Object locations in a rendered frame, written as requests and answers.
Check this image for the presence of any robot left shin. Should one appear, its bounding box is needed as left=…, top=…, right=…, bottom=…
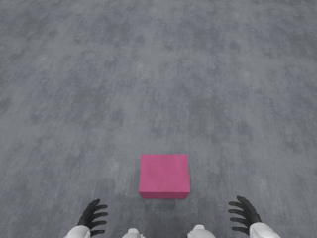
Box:
left=128, top=228, right=139, bottom=233

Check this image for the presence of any robot right shin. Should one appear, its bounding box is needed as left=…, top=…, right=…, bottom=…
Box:
left=192, top=225, right=205, bottom=231

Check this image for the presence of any robot right forearm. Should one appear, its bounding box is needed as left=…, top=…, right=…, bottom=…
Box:
left=249, top=222, right=281, bottom=238

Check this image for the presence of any robot left forearm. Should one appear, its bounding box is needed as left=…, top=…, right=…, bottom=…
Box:
left=64, top=225, right=91, bottom=238

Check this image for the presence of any left robot hand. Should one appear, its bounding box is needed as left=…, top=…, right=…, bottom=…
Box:
left=77, top=198, right=108, bottom=237

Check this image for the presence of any robot shin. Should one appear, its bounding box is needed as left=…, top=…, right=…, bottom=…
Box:
left=192, top=225, right=205, bottom=231
left=128, top=228, right=139, bottom=233

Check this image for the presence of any carton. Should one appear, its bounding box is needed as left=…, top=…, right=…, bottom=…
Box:
left=139, top=154, right=190, bottom=199

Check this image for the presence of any right robot hand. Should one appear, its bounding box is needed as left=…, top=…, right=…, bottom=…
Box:
left=228, top=196, right=262, bottom=236

